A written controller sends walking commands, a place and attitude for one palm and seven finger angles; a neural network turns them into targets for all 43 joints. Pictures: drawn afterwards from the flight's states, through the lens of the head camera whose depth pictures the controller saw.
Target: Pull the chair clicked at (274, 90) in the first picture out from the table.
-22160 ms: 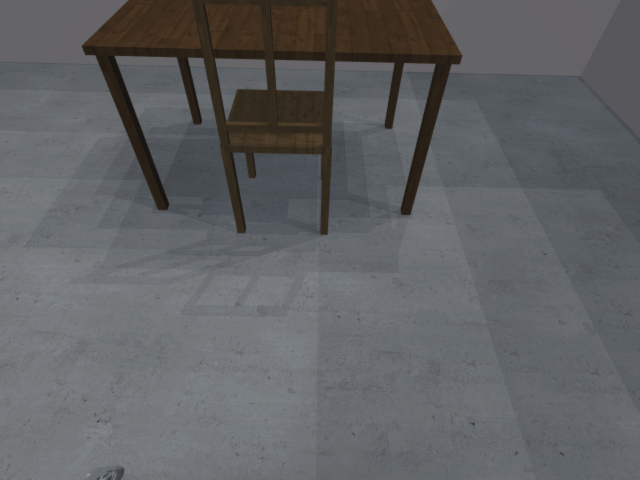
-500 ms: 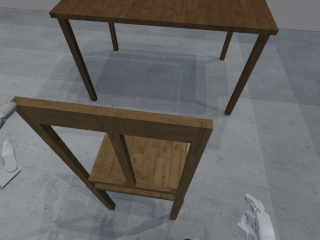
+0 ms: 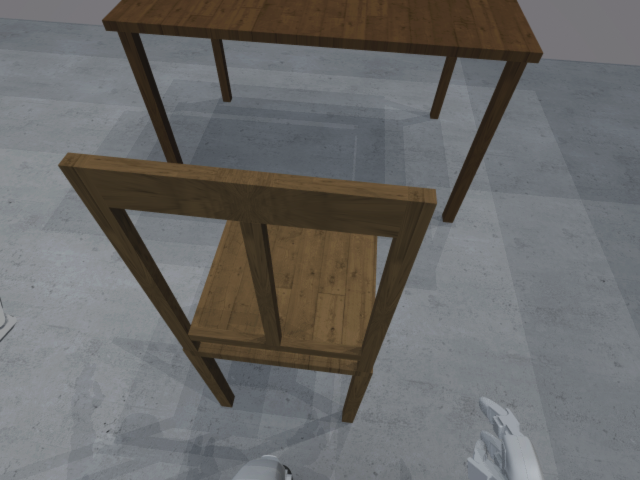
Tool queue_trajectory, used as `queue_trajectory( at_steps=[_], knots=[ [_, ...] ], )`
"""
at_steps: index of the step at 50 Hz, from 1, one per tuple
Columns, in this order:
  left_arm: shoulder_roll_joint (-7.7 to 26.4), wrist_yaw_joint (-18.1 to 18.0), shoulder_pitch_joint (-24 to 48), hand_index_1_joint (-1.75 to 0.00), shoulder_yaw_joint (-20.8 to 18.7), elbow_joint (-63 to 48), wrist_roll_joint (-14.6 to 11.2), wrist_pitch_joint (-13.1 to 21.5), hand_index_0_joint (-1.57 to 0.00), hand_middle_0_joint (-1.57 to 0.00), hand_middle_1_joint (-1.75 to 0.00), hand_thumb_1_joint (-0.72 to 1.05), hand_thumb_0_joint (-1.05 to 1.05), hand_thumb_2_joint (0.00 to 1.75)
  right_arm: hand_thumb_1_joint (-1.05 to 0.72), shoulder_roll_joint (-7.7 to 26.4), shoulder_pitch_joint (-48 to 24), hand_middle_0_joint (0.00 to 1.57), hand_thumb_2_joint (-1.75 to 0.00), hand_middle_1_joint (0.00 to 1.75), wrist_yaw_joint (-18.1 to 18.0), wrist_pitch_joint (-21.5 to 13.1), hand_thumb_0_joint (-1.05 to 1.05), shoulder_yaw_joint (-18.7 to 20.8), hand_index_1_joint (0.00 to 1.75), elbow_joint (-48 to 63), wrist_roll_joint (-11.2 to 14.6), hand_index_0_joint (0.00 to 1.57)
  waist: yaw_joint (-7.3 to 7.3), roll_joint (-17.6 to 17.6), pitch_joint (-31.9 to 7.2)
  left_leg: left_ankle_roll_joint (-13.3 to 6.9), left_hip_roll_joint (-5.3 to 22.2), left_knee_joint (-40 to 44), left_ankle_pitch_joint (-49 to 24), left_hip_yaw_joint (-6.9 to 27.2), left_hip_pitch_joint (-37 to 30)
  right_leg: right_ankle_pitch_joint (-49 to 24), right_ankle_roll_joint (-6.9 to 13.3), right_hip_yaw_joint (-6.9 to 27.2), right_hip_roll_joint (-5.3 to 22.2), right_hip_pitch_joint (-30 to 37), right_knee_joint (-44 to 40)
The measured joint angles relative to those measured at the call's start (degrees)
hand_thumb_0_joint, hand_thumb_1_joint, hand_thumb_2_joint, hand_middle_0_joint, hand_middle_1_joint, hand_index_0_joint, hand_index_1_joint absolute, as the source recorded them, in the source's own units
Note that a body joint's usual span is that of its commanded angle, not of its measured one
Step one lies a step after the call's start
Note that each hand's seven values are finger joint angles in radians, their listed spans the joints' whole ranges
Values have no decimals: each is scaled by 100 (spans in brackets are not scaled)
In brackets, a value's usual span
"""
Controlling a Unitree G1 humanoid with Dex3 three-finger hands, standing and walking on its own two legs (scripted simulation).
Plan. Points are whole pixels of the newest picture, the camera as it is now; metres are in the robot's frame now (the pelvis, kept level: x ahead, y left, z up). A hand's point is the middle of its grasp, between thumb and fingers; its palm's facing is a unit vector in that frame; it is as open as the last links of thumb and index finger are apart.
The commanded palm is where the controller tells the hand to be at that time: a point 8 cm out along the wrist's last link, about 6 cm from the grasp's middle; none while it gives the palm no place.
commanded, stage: step back with the hand held close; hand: left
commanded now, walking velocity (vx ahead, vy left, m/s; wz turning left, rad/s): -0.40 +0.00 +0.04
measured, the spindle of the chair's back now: (266, 293) +0.37 +0.12 -0.05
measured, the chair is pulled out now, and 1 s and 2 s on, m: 0.68 0.68 0.68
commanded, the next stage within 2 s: stop stepping back and stand still in 0.32 s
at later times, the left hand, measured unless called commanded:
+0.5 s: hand out of the picture +0.12 +0.25 +0.18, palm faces +0.34 -0.79 -0.51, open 7.4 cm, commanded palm +0.06 +0.29 +0.19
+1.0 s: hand out of the picture +0.06 +0.24 +0.17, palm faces +0.38 -0.79 -0.49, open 7.4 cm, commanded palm +0.00 +0.28 +0.19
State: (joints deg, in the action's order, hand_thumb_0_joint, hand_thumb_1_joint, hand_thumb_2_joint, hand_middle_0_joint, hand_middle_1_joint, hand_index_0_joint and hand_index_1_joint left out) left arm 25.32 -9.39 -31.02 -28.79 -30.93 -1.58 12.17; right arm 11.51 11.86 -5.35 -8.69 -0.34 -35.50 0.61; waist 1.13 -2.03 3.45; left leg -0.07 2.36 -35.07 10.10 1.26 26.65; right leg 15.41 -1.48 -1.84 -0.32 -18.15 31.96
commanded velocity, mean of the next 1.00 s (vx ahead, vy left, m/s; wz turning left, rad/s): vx -0.08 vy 0.02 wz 0.02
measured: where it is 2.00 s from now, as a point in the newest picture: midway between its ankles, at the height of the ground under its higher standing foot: outside the picture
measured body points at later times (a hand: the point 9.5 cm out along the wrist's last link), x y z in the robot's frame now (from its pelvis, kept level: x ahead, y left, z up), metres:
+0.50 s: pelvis -0.09 +0.00 +0.01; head -0.04 +0.02 +0.46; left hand +0.10 +0.29 +0.21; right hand +0.09 -0.22 -0.07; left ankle +0.01 +0.12 -0.73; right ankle -0.15 -0.15 -0.71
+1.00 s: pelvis -0.14 -0.02 +0.01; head -0.14 -0.01 +0.46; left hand +0.03 +0.28 +0.20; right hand -0.01 -0.26 -0.07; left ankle -0.08 +0.11 -0.73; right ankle -0.16 -0.15 -0.73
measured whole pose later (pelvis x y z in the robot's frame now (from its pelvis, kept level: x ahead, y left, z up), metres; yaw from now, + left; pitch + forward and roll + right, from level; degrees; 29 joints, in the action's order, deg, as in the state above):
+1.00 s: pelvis -0.14 -0.02 +0.01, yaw -1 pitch -1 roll -2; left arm 23.7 -8.2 -34.4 -24.0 -27.7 -1.9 12.0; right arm 11.0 15.2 -4.6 -8.9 -0.2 -37.4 1.2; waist -1.6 -1.1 -0.2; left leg 0.7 1.8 -28.3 10.2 3.0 17.8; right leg 14.1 -1.3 -3.4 0.6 -9.0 23.7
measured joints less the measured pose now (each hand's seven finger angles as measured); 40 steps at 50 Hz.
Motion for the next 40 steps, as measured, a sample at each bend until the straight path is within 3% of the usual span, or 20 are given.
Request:
queue_trajectory(
  at_steps=[4,9,11,13,16,19,23,27,28,30,33,36,40],
  knots=[
    [-83,99,-84,-30,226,-94,-100,-15,-21,-21,-30,89,1,89,-90,23,-235,20,-89,30,44,19,1,24,30,-45,0,20,63,-47,128,10,38,109,-175,-36,43,-121,38,39,-33,-134,42],
    [-122,94,-247,-30,457,-182,-63,-75,-21,-21,-30,89,1,89,-90,56,-320,20,-89,30,47,188,1,137,30,-151,-29,20,23,90,-46,90,-230,-770,737,55,75,-185,30,149,89,-233,67],
    [-104,68,-217,-30,427,-177,-35,-92,-22,-22,-30,89,1,89,-90,88,-286,20,-89,30,20,268,1,150,30,-163,-38,20,-51,137,-184,51,-256,-430,565,94,-274,-237,-29,135,133,-273,18],
    [-10,41,-83,-30,305,-120,-1,-65,-22,-22,-30,89,1,89,-90,52,-315,20,-89,30,-29,292,1,188,30,-156,-29,20,-125,247,-182,-138,-298,-5,415,97,-423,-260,-36,120,198,-380,85],
    [72,39,-14,-30,144,6,-43,-92,-22,-22,-30,89,1,89,-90,-99,-363,20,-89,30,-13,229,1,189,29,-98,-117,20,-131,385,-106,-131,-301,281,210,53,-442,645,53,210,120,-627,1021],
    [8,36,-96,-30,201,-125,-90,-104,-21,-21,-30,89,1,89,-90,-180,-327,20,-89,30,79,66,1,148,29,-41,-133,20,-100,288,-57,-93,-147,647,-107,109,-493,858,101,92,0,-489,1374],
    [26,104,-268,-30,313,-363,-156,-28,-21,-21,-30,89,1,89,-90,-222,-318,20,-89,30,152,-48,1,32,29,-39,-124,20,-5,227,-78,-17,-6,941,-440,93,-384,852,137,26,21,4,827],
    [236,136,-417,-30,188,-340,-224,-84,-21,-21,-30,89,1,89,-90,-213,-339,20,-89,30,149,26,1,-93,30,63,-53,20,12,219,-94,89,2,735,-526,63,-25,401,137,-28,155,774,-669],
    [195,157,-383,-30,224,-257,-222,-103,-21,-21,-30,89,1,89,-90,-162,-374,20,-89,30,143,67,1,-92,30,28,-43,20,-9,72,-30,99,65,563,-271,140,47,235,77,-85,72,816,-764],
    [130,161,-422,-30,310,-189,-245,-215,-21,-21,-30,89,1,89,-90,-104,-312,20,-89,30,140,164,1,-64,30,-61,14,20,-22,-6,-22,134,-16,-104,464,259,196,123,26,-88,52,799,-684],
    [-47,113,-573,-30,412,-104,-238,-329,-22,-22,-30,89,1,89,-90,-43,-6,20,-89,30,122,290,1,-20,30,-196,68,20,-72,159,-270,79,-235,-824,809,109,-49,204,-12,28,217,793,-502],
    [-224,86,-418,-30,513,114,-148,-279,-22,-22,-30,89,1,89,-90,173,361,20,-89,30,41,238,1,75,30,-191,69,20,-233,-13,-541,-66,-139,180,615,149,-739,355,-70,-135,180,737,-283],
    [-266,95,-86,-30,452,472,-105,-228,-21,-21,-30,89,1,89,-90,142,394,20,-89,30,-9,218,1,131,29,-353,98,20,-242,209,-464,-29,-248,394,272,58,-913,274,-96,-65,310,826,-311]
  ],
)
